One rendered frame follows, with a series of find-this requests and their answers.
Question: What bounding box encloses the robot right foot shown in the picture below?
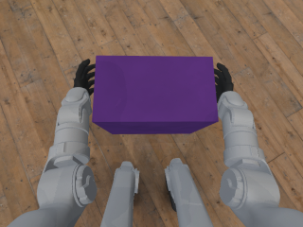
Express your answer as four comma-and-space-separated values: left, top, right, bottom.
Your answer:
165, 176, 177, 212

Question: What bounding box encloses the robot left forearm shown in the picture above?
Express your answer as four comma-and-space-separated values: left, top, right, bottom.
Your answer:
37, 87, 92, 205

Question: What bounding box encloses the robot right hand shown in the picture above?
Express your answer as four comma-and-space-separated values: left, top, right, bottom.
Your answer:
214, 62, 234, 103

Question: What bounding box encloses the left robot thigh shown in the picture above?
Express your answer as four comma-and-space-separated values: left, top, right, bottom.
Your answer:
100, 166, 140, 227

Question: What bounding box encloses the carton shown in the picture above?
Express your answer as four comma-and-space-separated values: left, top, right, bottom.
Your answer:
92, 55, 219, 134

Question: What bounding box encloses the robot right forearm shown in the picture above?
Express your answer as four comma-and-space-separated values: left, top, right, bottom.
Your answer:
217, 91, 280, 201

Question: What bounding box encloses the robot left upper arm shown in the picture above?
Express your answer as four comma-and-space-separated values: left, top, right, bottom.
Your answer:
7, 164, 98, 227

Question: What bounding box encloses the robot left hand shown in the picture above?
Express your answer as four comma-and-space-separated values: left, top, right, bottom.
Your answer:
73, 59, 96, 96

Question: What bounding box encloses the robot right upper arm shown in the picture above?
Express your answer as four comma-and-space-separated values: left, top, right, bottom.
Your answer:
219, 166, 303, 227

